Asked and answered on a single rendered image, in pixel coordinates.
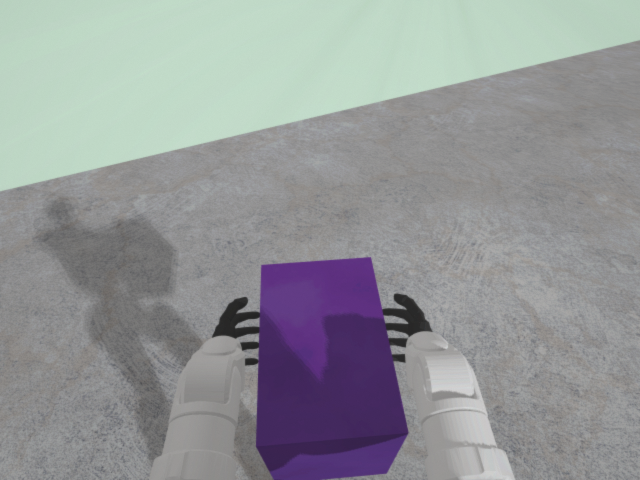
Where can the robot right hand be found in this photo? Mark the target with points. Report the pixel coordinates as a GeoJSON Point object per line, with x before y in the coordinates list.
{"type": "Point", "coordinates": [413, 315]}

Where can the left robot forearm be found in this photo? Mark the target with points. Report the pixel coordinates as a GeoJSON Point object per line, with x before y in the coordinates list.
{"type": "Point", "coordinates": [204, 415]}

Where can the right robot forearm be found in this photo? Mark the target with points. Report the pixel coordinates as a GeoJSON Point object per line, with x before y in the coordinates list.
{"type": "Point", "coordinates": [459, 440]}

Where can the robot left hand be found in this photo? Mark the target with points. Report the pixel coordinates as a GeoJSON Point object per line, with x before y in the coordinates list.
{"type": "Point", "coordinates": [230, 319]}

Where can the carton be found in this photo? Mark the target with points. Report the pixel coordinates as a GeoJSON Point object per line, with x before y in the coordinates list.
{"type": "Point", "coordinates": [328, 401]}

